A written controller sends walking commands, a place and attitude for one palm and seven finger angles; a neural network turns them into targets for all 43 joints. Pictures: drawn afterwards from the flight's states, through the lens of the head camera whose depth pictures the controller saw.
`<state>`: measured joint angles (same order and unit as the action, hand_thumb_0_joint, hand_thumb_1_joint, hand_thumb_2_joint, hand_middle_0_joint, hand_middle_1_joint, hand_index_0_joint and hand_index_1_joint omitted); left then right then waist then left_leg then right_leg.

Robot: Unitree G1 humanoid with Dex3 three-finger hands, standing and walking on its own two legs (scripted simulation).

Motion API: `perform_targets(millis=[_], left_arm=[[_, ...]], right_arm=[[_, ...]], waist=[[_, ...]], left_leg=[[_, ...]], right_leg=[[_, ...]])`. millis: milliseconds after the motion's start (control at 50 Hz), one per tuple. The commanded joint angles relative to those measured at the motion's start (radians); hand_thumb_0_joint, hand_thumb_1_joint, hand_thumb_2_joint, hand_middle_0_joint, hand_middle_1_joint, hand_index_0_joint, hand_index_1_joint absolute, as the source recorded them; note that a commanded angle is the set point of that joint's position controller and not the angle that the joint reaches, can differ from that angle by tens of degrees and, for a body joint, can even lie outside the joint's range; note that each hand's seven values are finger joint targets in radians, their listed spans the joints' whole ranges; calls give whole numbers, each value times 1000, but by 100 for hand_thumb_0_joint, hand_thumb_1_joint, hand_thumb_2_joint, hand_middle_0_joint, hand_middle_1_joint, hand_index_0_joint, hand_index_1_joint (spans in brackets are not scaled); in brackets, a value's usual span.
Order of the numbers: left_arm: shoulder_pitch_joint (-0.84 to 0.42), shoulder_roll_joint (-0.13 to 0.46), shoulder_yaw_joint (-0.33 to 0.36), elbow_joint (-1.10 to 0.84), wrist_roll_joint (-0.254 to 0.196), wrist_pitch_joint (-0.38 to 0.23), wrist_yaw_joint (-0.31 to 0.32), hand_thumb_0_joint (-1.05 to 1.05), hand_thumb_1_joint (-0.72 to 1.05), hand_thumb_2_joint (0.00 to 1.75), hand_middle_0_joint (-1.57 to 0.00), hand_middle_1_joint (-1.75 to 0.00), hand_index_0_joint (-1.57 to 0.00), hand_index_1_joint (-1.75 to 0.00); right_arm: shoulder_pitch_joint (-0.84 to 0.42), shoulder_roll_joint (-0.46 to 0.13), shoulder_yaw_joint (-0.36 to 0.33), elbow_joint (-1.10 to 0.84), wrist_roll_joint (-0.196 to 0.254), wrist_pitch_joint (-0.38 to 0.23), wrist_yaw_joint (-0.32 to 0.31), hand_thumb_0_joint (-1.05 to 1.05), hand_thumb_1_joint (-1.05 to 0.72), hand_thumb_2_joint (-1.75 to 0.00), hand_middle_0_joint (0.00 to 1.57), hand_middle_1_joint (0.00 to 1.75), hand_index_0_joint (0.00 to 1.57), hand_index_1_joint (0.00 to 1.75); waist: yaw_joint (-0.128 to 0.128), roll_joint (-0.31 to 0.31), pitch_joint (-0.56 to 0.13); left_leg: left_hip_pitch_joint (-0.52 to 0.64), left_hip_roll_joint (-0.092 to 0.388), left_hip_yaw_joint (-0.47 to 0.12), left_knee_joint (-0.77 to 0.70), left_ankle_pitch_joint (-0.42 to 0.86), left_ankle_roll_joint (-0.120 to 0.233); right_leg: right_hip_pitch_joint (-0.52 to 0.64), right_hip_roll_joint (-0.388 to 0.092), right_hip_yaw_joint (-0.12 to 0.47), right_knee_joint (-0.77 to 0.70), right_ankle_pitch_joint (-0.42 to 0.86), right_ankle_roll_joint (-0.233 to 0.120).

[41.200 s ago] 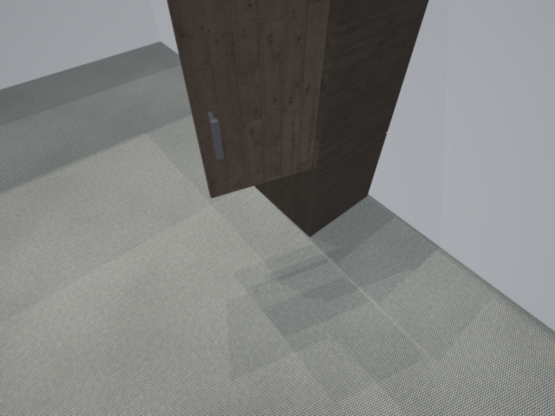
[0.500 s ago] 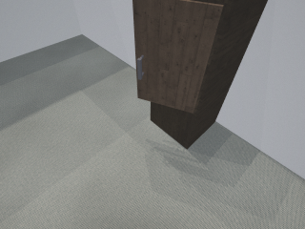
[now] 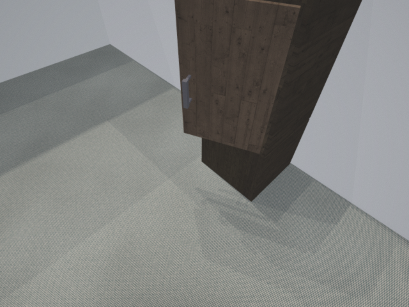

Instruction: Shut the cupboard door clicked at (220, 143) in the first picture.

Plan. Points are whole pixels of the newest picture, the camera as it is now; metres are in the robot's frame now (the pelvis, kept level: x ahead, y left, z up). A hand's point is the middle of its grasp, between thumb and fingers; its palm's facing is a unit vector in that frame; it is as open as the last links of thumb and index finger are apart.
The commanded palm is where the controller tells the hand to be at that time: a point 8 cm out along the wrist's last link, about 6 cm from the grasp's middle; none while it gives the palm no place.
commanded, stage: walk to a spot facing it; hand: left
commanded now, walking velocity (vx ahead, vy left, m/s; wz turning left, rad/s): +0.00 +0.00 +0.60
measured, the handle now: (187, 91) +0.87 +0.11 -0.10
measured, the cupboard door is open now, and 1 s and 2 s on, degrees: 25 25 25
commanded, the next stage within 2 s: turn to face it in 1.74 s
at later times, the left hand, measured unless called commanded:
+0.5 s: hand out of the picture -0.01 +0.24 -0.19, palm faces +0.23 -0.94 -0.25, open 7.4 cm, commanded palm none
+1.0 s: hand out of the picture -0.05 +0.19 -0.18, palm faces +0.54 -0.81 -0.23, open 7.4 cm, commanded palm none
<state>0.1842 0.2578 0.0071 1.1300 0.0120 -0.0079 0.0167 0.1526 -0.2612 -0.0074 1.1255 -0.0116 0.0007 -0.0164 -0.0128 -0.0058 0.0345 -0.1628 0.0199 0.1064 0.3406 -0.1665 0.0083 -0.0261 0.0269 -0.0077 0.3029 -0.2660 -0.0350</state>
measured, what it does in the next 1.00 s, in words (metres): steps on the spot, turning left: right foot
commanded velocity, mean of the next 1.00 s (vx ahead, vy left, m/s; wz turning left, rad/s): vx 0.00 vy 0.00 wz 0.60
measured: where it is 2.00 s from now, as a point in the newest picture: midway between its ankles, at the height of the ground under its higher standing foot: outside the picture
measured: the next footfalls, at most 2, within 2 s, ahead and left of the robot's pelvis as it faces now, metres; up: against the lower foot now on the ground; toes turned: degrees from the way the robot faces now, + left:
right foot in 0.70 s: +0.06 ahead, -0.12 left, +0.00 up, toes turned +20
left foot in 1.04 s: -0.04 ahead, +0.12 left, +0.00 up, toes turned +39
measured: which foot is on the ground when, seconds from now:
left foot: down 0.00-0.70, up 0.72-1.00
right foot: down 0.00-0.36, up 0.38-0.68, down 0.70-1.00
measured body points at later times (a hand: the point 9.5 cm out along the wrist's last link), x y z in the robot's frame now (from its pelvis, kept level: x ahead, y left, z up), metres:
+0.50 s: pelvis -0.01 +0.03 -0.02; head +0.04 +0.05 +0.42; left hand -0.02 +0.29 -0.17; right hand +0.08 -0.21 -0.17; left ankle +0.01 +0.14 -0.75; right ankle -0.04 -0.11 -0.69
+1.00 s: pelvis +0.00 -0.01 -0.02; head +0.04 +0.03 +0.43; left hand -0.07 +0.24 -0.16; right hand +0.21 -0.19 -0.15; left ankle -0.07 +0.09 -0.73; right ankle +0.03 -0.13 -0.75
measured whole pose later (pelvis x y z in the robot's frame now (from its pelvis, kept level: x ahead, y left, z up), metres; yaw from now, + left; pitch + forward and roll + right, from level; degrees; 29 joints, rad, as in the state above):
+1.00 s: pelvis +0.00 -0.01 -0.02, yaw +34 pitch +1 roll +1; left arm 0.20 0.20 0.05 0.88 0.03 0.01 0.02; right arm 0.16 -0.25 -0.08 0.91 -0.01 0.07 0.03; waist -0.02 -0.04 0.12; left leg -0.37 0.02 0.06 0.75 -0.41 -0.05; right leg -0.21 -0.14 -0.20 0.60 -0.38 0.02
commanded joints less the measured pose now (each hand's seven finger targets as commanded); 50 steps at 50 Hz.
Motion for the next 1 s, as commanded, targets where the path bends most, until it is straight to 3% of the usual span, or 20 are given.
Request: perform_targets(millis=[0, 120, 200, 260, 300, 320, 340, 360, 380, 420, 580, 640, 660, 680, 700, 720, 780, 840, 920, 980], left_arm=[[69, 106, 27, -36, -3, -3, 24, 0, 90, 90, -20, -30, -20, -30], [112, 150, 66, -82, 1, 14, 31, 0, 90, 90, -20, -30, -20, -30], [106, 154, 85, -124, 19, 16, 39, 0, 90, 90, -20, -30, -20, -30], [33, 166, 96, -171, 22, 13, 33, 0, 90, 90, -20, -30, -20, -30], [21, 161, 96, -186, 9, 15, 28, 0, 90, 90, -20, -30, -20, -30], [59, 117, 93, -200, 0, 21, 23, 0, 90, 90, -20, -30, -20, -30], [56, 60, 78, -232, -8, 26, 20, 0, 90, 90, -20, -30, -20, -30], [30, 80, 77, -247, 2, 39, 24, 0, 90, 90, -20, -30, -20, -30], [16, 78, 83, -259, 7, 38, 19, 0, 90, 90, -20, -30, -20, -30], [-16, 80, 93, -254, 13, 43, 11, 0, 90, 90, -20, -30, -20, -30], [32, 44, 80, -287, 7, 29, 7, 0, 90, 90, -20, -30, -20, -30], [141, 74, 93, -267, 6, 25, 12, 0, 90, 90, -20, -30, -20, -30], [163, 131, 107, -271, 17, 19, 16, 0, 90, 90, -20, -30, -20, -30], [142, 237, 125, -292, 32, 12, 22, 0, 90, 90, -20, -30, -20, -30], [63, 219, 110, -306, 22, 16, 27, 0, 90, 90, -20, -30, -20, -30], [-19, 173, 99, -328, 23, 14, 27, 0, 90, 90, -20, -30, -20, -30], [-78, 115, 87, -339, 19, 5, 26, 0, 90, 90, -20, -30, -20, -30], [30, 137, 97, -312, 20, -1, 28, 0, 90, 90, -20, -30, -20, -30], [121, 178, 113, -284, 23, 6, 25, 0, 90, 90, -20, -30, -20, -30], [90, 173, 114, -287, 12, 9, 17, 0, 90, 90, -20, -30, -20, -30]], right_arm=[[36, -81, -14, -46, -2, 2, -12, 0, -90, -90, 20, 30, 20, 30], [34, -76, -32, -94, -3, 24, -9, 0, -90, -90, 20, 30, 20, 30], [-3, -52, -55, -152, -3, 45, -3, 0, -90, -90, 20, 30, 20, 30], [26, -36, -57, -174, 1, 48, 10, 0, -90, -90, 20, 30, 20, 30], [149, -41, -59, -151, -9, 41, 17, 0, -90, -90, 20, 30, 20, 30], [210, -98, -70, -146, -20, 30, 16, 0, -90, -90, 20, 30, 20, 30], [244, -185, -93, -149, -20, 27, 8, 0, -90, -90, 20, 30, 20, 30], [242, -197, -94, -145, -18, 35, 5, 0, -90, -90, 20, 30, 20, 30], [199, -183, -94, -170, -21, 32, 5, 0, -90, -90, 20, 30, 20, 30], [112, -152, -85, -208, -26, 29, -4, 0, -90, -90, 20, 30, 20, 30], [94, -166, -103, -232, -25, 32, -2, 0, -90, -90, 20, 30, 20, 30], [11, -143, -108, -265, -13, 45, 5, 0, -90, -90, 20, 30, 20, 30], [14, -92, -106, -275, -4, 50, 10, 0, -90, -90, 20, 30, 20, 30], [28, -37, -99, -291, -1, 45, 16, 0, -90, -90, 20, 30, 20, 30], [5, -79, -111, -287, -14, 49, 22, 0, -90, -90, 20, 30, 20, 30], [56, -64, -110, -279, -20, 55, 31, 0, -90, -90, 20, 30, 20, 30], [68, -52, -105, -263, -13, 62, 44, 0, -90, -90, 20, 30, 20, 30], [0, -28, -86, -290, -5, 54, 46, 0, -90, -90, 20, 30, 20, 30], [-53, -18, -68, -313, -2, 41, 46, 0, -90, -90, 20, 30, 20, 30], [49, -64, -77, -293, -5, 30, 43, 0, -90, -90, 20, 30, 20, 30]], waist=[[6, 2, -44], [29, -59, -25], [41, -139, 46], [-6, -104, 83], [-59, -45, 19], [-69, 156, -33], [-67, 377, -51], [-69, 243, -73], [-46, 138, -29], [-28, 184, 24], [-12, 114, -128], [51, 128, -112], [62, -13, -100], [69, -269, -85], [39, -183, -8], [-13, -123, 12], [-47, -176, 34], [5, -178, -15], [58, -194, -54], [-5, -133, -102]], left_leg=[[78, 102, -126, 42, 285, 6], [-104, 42, -102, 228, 199, -12], [-312, 15, -112, 592, -377, -21], [-254, 43, -92, 436, -318, -29], [-51, 10, -56, 211, -10, -19], [49, 119, -255, 91, 269, 45], [77, 341, -586, -2, 568, 186], [14, 367, -583, -40, 336, 222], [-75, 333, -571, -65, 52, 212], [-185, 262, -551, -104, -171, 169], [-62, 176, -496, -7, 51, 154], [-252, 84, -436, 59, -65, 85], [-388, -14, -357, 196, -208, 20], [-494, -139, -182, 492, -333, -56], [-455, -71, -199, 733, -401, -44], [-438, -50, -207, 834, -340, -37], [-430, -3, -145, 883, -250, -64], [-396, 0, -75, 651, -275, -74], [-310, -16, -11, 398, -279, -56], [-73, -19, -24, 130, -62, -30]], right_leg=[[-84, -159, 56, 28, 373, 4], [-19, -247, 70, 107, 510, -57], [-4, -415, 127, 85, 683, -196], [-66, -378, 26, 163, 663, -143], [-147, -301, -81, 360, 560, -49], [-276, -197, -133, 561, 278, 23], [-450, -70, -109, 778, -374, 80], [-419, -88, 14, 843, -391, 57], [-414, -102, 19, 846, -326, 50], [-440, -110, 42, 835, -224, 57], [-342, -34, 4, 482, -180, 72], [-95, -24, -23, 189, -32, 70], [-7, -158, 119, 23, -120, 26], [-27, -436, 443, -106, -184, -88], [-215, -517, 417, -109, -143, -137], [-279, -455, 299, -85, -140, -136], [-244, -342, 87, 20, 189, -102], [-66, -339, -13, 121, 537, -93], [35, -367, -34, 204, 680, -83], [-66, -339, -103, 360, 603, -11]])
